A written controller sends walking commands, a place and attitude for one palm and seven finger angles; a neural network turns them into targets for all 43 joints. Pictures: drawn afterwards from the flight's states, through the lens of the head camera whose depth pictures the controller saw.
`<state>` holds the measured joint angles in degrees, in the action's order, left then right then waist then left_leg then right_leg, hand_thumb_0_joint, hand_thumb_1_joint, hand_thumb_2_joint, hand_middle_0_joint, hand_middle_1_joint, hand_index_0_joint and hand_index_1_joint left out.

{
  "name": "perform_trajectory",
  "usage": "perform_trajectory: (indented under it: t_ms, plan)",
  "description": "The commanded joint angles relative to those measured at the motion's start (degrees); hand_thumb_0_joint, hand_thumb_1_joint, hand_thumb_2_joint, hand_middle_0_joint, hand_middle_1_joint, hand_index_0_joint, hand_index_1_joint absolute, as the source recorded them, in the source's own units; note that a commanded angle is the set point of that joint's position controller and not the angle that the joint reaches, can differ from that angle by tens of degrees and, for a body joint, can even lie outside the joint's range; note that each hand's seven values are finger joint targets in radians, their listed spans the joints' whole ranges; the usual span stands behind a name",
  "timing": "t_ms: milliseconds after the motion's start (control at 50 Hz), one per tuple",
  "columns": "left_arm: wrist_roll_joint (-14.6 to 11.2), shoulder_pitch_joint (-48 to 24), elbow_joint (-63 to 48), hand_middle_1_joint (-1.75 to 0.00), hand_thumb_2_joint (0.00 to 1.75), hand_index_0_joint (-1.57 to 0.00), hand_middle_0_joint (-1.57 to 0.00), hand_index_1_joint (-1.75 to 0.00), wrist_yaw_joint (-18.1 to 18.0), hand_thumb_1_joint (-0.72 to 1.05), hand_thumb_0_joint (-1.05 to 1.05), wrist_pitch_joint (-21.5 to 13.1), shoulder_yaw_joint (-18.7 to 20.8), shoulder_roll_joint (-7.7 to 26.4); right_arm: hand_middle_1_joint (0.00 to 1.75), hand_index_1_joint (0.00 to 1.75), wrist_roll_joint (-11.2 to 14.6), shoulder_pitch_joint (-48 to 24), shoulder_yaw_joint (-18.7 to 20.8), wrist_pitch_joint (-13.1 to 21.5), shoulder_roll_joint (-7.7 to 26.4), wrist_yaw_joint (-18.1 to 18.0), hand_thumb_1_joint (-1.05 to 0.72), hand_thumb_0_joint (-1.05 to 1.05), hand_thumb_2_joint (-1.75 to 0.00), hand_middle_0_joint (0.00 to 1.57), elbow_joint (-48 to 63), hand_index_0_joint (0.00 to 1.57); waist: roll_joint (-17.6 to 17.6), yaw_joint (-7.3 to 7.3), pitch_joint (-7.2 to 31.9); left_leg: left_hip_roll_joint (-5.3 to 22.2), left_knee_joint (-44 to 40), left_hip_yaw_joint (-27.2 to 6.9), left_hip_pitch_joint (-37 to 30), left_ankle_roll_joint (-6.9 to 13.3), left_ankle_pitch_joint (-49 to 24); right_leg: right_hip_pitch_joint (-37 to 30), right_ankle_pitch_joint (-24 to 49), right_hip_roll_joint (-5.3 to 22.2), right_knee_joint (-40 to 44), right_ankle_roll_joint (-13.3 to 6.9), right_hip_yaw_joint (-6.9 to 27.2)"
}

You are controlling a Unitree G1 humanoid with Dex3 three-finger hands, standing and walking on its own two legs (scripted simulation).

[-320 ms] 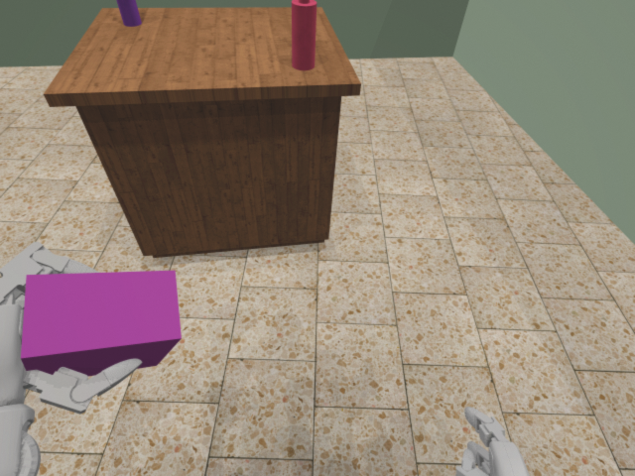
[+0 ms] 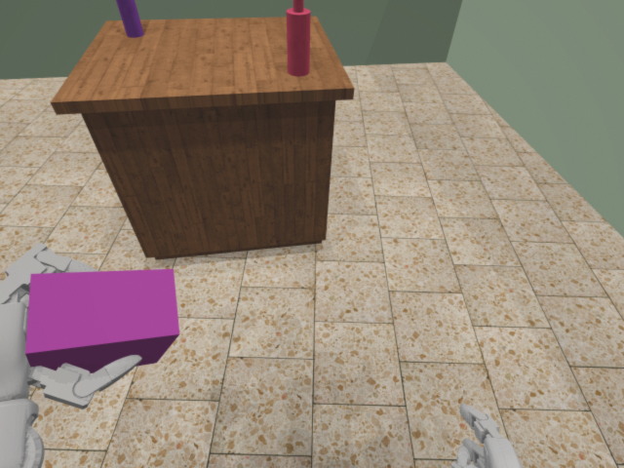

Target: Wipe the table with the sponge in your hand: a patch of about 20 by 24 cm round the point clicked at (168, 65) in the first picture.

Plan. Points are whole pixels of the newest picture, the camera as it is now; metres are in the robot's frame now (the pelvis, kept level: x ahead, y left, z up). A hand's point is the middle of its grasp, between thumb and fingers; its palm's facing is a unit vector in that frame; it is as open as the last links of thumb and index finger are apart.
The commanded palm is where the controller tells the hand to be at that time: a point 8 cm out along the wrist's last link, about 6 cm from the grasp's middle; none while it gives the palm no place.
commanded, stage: look at it before walking up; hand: left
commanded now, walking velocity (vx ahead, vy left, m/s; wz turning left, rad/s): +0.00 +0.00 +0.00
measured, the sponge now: (124, 323) +0.22 +0.21 +0.14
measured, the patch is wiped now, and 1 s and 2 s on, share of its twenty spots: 0.00 0.00 0.00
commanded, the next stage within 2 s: walk to a spot facing it in 0.08 s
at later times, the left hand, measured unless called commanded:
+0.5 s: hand (38, 355) +0.18 +0.27 +0.15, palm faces +0.45 -0.79 -0.41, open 10.5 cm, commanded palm +0.12 +0.30 +0.18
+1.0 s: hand out of the picture +0.06 +0.31 +0.16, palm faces +0.71 -0.61 -0.35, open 10.5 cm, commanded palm -0.01 +0.32 +0.18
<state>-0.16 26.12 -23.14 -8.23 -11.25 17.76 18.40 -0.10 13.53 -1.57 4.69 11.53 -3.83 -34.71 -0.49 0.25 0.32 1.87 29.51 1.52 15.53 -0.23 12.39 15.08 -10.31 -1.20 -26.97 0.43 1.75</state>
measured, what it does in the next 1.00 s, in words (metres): steps on the spot, turning left: left foot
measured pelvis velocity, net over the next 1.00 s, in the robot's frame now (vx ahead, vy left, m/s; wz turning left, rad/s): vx -0.05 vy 0.00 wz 0.38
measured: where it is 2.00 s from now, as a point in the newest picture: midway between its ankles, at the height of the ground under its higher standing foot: outside the picture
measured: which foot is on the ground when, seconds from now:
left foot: down 0.00-0.68, up 0.70-0.90, down 0.92-1.00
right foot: down 0.00-0.94, up 0.96-1.00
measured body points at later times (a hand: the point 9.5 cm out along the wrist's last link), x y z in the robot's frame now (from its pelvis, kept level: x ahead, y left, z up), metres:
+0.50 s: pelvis -0.02 +0.01 -0.01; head -0.01 +0.02 +0.44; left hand +0.15 +0.31 +0.17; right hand +0.15 -0.21 -0.09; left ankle +0.04 +0.12 -0.74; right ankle +0.05 -0.12 -0.74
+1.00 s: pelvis -0.05 +0.00 -0.02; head -0.06 +0.03 +0.43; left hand +0.01 +0.33 +0.18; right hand +0.19 -0.17 -0.08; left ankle -0.08 +0.11 -0.74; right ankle +0.02 -0.11 -0.70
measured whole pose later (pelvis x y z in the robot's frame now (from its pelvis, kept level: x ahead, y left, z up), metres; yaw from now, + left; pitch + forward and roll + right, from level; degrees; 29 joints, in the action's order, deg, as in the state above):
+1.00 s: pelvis -0.05 +0.00 -0.02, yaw +22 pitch -2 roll +0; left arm -0.3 25.4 -31.2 -9.3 -9.8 21.0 21.3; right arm -1.1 12.4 0.6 5.0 11.9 -4.5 -33.6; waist 4.5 0.0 -2.7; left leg 1.2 37.8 3.0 16.8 0.7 18.4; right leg 26.5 -27.9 6.1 -56.1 2.5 -5.0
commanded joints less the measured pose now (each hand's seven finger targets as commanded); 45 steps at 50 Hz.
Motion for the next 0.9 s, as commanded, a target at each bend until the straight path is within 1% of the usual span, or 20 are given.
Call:
perform_trajectory:
  t_ms: [0,100,160,320,440,520,540,580,600,620,640,660,680,700,720,760,800,840,860,880]
  plan:
    - [-0.8,-5.0,-12.8,-1.6,1.3,-1.2,-1.2,-1.6,-1.4,0.1,0.0,-3.6,6.0,9.8,0.3,0.3,0.3,-5.8,2.8,3.2,6.6,-0.9,-0.9,0.0,-0.9,0.2,9.0,0.2,-0.8,-0.2,4.1,2.3,-7.1,-2.2,2.4,1.1,5.1,-2.9,-3.3,3.2,6.4,-0.6,3.6]
    - [-0.7,-5.2,-13.2,-1.6,1.3,-1.2,-1.2,-1.6,-1.4,0.1,0.0,-3.5,5.9,9.9,0.3,0.3,0.3,-5.9,2.8,3.3,6.6,-0.9,-0.9,0.0,-0.9,0.2,9.1,0.2,-2.3,-0.17,3.7,2.4,-7.6,-2.2,2.5,1.2,6.1,-2.5,-4.5,3.0,6.4,-0.4,3.4]
    - [-0.7,-5.2,-13.0,-1.6,1.3,-1.2,-1.2,-1.6,-1.4,0.1,0.0,-3.4,6.3,10.1,0.3,0.3,0.3,-6.0,3.0,3.3,6.8,-0.9,-0.9,0.0,-0.9,0.2,9.2,0.2,-1.6,-0.17,3.2,2.2,-7.8,-2.3,3.4,1.1,7.9,-2.3,-5.9,2.9,7.0,-0.5,3.5]
    - [-0.9,-2.5,-16.6,-1.6,1.3,-1.2,-1.2,-1.6,-2.0,0.1,0.0,-3.2,7.5,11.0,0.3,0.3,0.5,-4.8,3.4,2.7,6.8,-0.3,-0.9,0.0,-0.9,0.2,10.1,0.2,-3.0,-0.55,4.0,2.3,-4.9,-6.3,7.1,2.3,4.8,-2.8,-6.3,5.8,2.3,0.0,0.3]
    - [-1.1,-0.3,-19.3,-1.6,1.3,-1.2,-1.2,-1.6,-2.0,0.1,0.0,-3.0,8.3,10.4,0.3,0.3,0.6,-4.8,3.5,2.8,7.2,-0.4,-0.9,0.0,-0.9,0.2,10.7,0.2,-8.6,-0.42,5.1,6.4,-9.2,-14.9,13.3,4.6,6.4,-5.8,-5.1,3.0,-8.9,1.5,-3.0]
    - [-1.0,-1.7,-20.3,-1.6,1.3,-1.2,-1.2,-1.6,-1.6,0.1,0.0,-3.3,7.9,10.1,0.3,0.3,-0.2,-4.1,3.8,4.0,7.3,-0.4,-0.9,0.0,-0.9,0.2,9.6,0.2,-12.0,-0.34,5.5,10.0,-11.2,-21.6,10.8,7.7,-0.8,-3.6,-14.1,0.9,-13.2,2.2,-2.4]
    - [-0.9,-1.8,-20.6,-1.6,1.3,-1.2,-1.2,-1.6,-1.5,0.1,0.0,-3.2,7.5,9.9,0.3,0.3,-0.3,-4.1,4.1,4.3,7.4,-0.2,-0.9,0.0,-0.9,0.2,9.3,0.2,-12.4,-0.31,5.8,9.7,-9.8,-21.4,8.7,7.7,-3.8,-2.9,-14.3,0.7,-11.8,2.1,-2.1]
    - [-1.3,-1.0,-20.4,-1.6,1.3,-1.2,-1.2,-1.6,-1.3,0.1,0.0,-3.0,7.1,9.8,0.3,0.3,-0.1,-4.4,4.0,4.5,7.2,0.1,-0.9,0.0,-0.9,0.2,8.9,0.2,-9.5,0.01,7.2,8.4,-5.7,-20.2,6.9,6.9,-9.3,-4.7,-10.7,1.5,-5.4,1.8,-1.3]
    - [-1.4,-0.4,-19.9,-1.6,1.3,-1.2,-1.2,-1.6,-1.2,0.1,0.0,-2.7,7.3,10.1,0.3,0.3,0.0,-4.4,4.1,4.2,7.1,0.3,-0.9,0.0,-0.9,0.2,8.9,0.2,-7.7,0.18,8.0,6.8,-3.1,-18.0,7.9,5.7,-7.8,-7.0,-7.3,3.1,-1.4,1.0,-0.4]
    - [-1.2,-0.6,-19.5,-1.6,1.3,-1.2,-1.2,-1.6,-1.3,0.1,0.0,-2.2,7.5,10.7,0.3,0.3,0.2,-4.7,4.1,3.7,6.6,0.4,-0.9,0.0,-0.9,0.2,9.2,0.2,-2.1,0.02,8.0,3.7,1.4,-13.6,11.6,3.7,-1.4,-9.4,-4.0,7.7,2.6,-0.7,3.3]
    - [-1.3,-1.3,-18.9,-1.6,1.3,-1.2,-1.2,-1.6,-1.6,0.1,0.0,-1.5,7.8,11.7,0.3,0.3,0.6,-4.8,4.2,3.2,5.8,0.5,-0.9,0.0,-0.9,0.2,10.0,0.2,8.4,-0.44,7.2,-1.8,11.0,-6.1,14.5,0.5,8.2,-7.2,-7.3,16.8,7.5,-4.9,12.8]
    - [-1.9,-2.3,-18.5,-1.6,1.3,-1.2,-1.2,-1.6,-2.0,0.1,0.0,-1.0,8.4,12.0,0.3,0.3,0.7,-5.2,4.7,2.7,6.1,0.4,-0.9,0.0,-0.9,0.2,10.0,0.2,12.7,0.52,6.4,-4.1,25.5,-2.2,14.5,-1.2,15.6,-3.1,-6.5,24.7,11.5,-9.2,19.2]
    - [-1.7,-3.5,-17.2,-1.6,1.3,-1.2,-1.2,-1.6,-2.2,0.1,0.0,-0.7,7.4,11.2,0.3,0.3,0.3,-5.0,4.4,2.2,6.4,-0.1,-0.9,0.0,-0.9,0.2,8.9,0.2,10.0,0.05,4.8,-2.0,33.3,-3.5,13.5,-1.1,15.8,0.6,-5.7,25.0,11.8,-9.1,15.0]
    - [-1.4,-2.4,-14.9,-1.6,1.3,-1.2,-1.2,-1.6,-2.1,0.1,0.0,-0.3,7.6,11.4,0.3,0.3,-0.1,-5.2,4.0,1.8,6.0,-0.3,-0.9,0.0,-0.9,0.2,8.7,0.2,8.5,-0.26,3.8,-1.2,36.5,-3.5,14.0,-1.3,14.5,2.4,-5.6,24.3,11.2,-8.8,13.5]
    - [-1.0,-2.4,-14.7,-1.6,1.3,-1.2,-1.2,-1.6,-1.8,0.1,0.0,-0.3,7.7,11.6,0.3,0.3,-0.3,-5.9,3.4,1.4,4.9,-0.4,-0.9,0.0,-0.9,0.2,9.1,0.2,8.4,-0.46,3.2,-0.4,36.9,-2.5,12.9,-1.7,13.1,3.7,-4.1,23.0,10.3,-8.4,9.7]
    - [-0.7,-4.2,-15.1,-1.6,1.3,-1.2,-1.2,-1.6,-1.4,0.1,0.0,-1.0,8.4,12.5,0.3,0.3,-0.3,-7.5,2.5,0.7,4.0,-1.0,-0.9,0.0,-0.9,0.2,9.8,0.2,9.9,-0.49,2.8,1.3,27.3,-1.1,7.2,-1.5,13.5,5.4,1.0,20.2,7.7,-6.2,-0.4]
    - [-0.7,-4.3,-15.7,-1.6,1.3,-1.2,-1.2,-1.6,-1.6,0.1,0.0,-1.6,9.1,13.4,0.3,0.3,-0.5,-7.9,2.6,0.9,4.2,-1.8,-0.9,0.0,-0.9,0.2,10.2,0.2,11.3,0.47,2.2,0.9,18.4,1.7,3.5,-0.5,14.4,5.0,-0.2,19.2,6.8,-5.4,-2.3]
    - [-1.0,-4.9,-18.2,-1.6,1.3,-1.2,-1.2,-1.6,-2.1,0.1,0.0,-1.6,9.0,12.8,0.3,0.3,-1.0,-6.5,2.8,1.5,4.5,-1.8,-0.9,0.0,-0.9,0.2,10.1,0.2,10.0,0.39,3.2,-0.3,9.0,4.4,1.1,0.1,12.9,3.0,-2.3,19.4,5.5,-5.0,-1.8]
    - [-1.5,-5.1,-19.3,-1.6,1.3,-1.2,-1.2,-1.6,-2.3,0.1,0.0,-1.2,8.0,12.1,0.3,0.3,-0.8,-5.6,3.1,1.7,5.0,-1.9,-0.9,0.0,-0.9,0.2,10.0,0.2,7.8,-0.63,3.2,-0.7,2.2,4.8,-2.1,0.2,10.1,3.6,-4.8,19.1,2.2,-3.7,-2.7]
    - [-1.9,-6.5,-22.7,-1.6,1.3,-1.2,-1.2,-1.6,-2.3,0.1,0.0,-1.4,7.5,12.0,0.3,0.3,-0.9,-4.5,3.2,1.9,5.2,-2.0,-0.9,0.0,-0.9,0.2,10.3,0.2,3.0,-1.62,4.7,-1.6,-3.5,4.6,-5.7,0.8,9.3,4.7,-8.3,17.0,-5.2,-2.1,-3.8]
